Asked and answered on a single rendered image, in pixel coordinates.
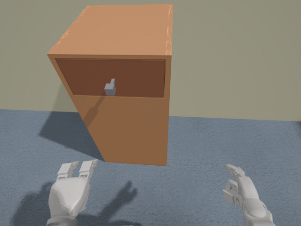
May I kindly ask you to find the left robot forearm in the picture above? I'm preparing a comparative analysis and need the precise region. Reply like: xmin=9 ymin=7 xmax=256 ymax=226
xmin=46 ymin=216 xmax=78 ymax=226

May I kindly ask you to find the right robot hand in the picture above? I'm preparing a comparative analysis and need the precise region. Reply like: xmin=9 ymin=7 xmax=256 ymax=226
xmin=223 ymin=164 xmax=260 ymax=207

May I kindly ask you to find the right robot forearm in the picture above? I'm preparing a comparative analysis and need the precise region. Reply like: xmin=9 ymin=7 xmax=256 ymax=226
xmin=242 ymin=198 xmax=275 ymax=226

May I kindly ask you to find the handle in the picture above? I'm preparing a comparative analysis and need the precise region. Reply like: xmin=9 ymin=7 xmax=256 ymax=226
xmin=104 ymin=79 xmax=116 ymax=96

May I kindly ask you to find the cabinet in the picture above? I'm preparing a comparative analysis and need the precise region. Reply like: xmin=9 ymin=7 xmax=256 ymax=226
xmin=47 ymin=4 xmax=173 ymax=166

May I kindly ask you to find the left robot hand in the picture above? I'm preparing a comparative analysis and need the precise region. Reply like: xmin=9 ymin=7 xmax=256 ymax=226
xmin=48 ymin=159 xmax=98 ymax=218

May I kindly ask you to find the drawer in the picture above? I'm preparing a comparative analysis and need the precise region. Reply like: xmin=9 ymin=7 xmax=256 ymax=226
xmin=56 ymin=58 xmax=166 ymax=98

